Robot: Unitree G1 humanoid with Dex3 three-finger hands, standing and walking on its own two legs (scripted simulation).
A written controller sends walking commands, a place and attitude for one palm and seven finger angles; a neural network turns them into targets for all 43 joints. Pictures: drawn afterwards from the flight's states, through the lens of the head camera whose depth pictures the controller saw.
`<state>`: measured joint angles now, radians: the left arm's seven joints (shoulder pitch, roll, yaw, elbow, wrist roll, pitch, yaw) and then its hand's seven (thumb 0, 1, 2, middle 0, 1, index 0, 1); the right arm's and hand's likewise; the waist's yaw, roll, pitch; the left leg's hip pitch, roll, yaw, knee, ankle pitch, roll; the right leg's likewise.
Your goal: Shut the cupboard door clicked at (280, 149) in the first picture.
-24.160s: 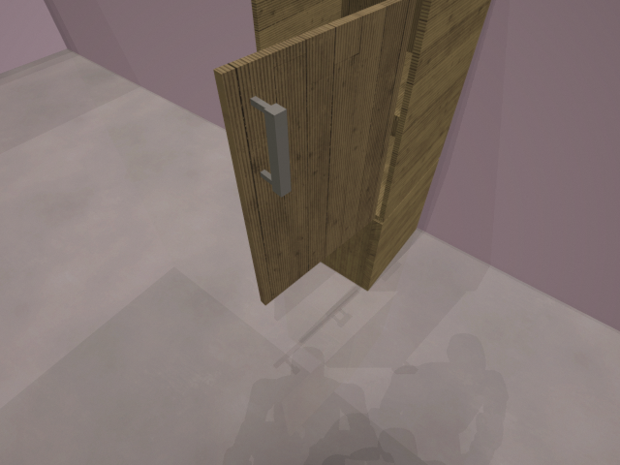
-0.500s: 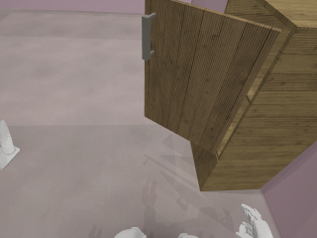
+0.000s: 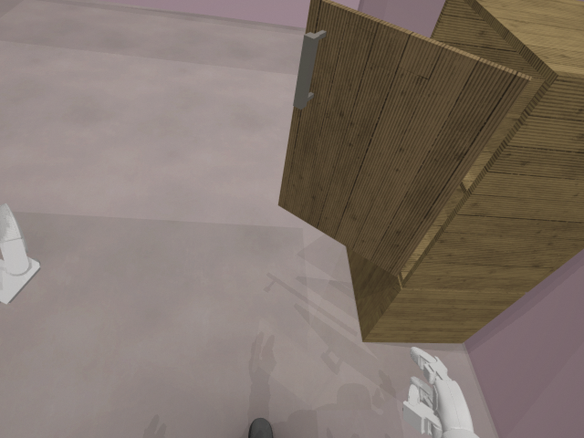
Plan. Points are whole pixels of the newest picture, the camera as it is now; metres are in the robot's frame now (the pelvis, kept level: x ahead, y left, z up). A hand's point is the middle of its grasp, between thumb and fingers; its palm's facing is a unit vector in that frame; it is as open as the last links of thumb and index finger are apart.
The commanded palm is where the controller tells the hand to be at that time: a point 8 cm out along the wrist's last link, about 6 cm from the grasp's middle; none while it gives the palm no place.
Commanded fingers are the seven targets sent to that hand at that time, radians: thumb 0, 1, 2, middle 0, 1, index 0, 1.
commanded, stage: stop stepping back and stand still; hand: left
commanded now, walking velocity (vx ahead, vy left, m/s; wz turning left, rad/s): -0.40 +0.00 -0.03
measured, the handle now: (310, 70) +0.78 +0.07 +0.13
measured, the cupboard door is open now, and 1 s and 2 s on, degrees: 53 53 53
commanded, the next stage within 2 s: none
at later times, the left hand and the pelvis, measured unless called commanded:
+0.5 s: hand out of the picture -0.01 +0.38 +0.21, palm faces +0.49 -0.83 -0.26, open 7.4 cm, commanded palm -0.05 +0.42 +0.18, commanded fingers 0.00 0.90 0.90 -0.20 -0.30 -0.20 -0.30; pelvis -0.20 +0.13 -0.06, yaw -2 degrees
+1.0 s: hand out of the picture -0.11 +0.47 +0.20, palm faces +0.60 -0.72 -0.35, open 7.4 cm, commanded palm -0.15 +0.47 +0.18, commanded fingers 0.00 0.90 0.90 -0.20 -0.30 -0.20 -0.30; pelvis -0.30 +0.17 +0.00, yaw -3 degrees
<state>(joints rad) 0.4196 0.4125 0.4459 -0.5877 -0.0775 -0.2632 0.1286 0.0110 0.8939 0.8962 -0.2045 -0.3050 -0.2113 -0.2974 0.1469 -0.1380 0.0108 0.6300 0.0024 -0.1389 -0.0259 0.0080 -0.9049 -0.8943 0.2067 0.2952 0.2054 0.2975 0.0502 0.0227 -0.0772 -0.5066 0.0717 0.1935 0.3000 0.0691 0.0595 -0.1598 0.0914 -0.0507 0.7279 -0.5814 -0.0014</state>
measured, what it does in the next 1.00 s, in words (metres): walks backwards: right foot, then right foot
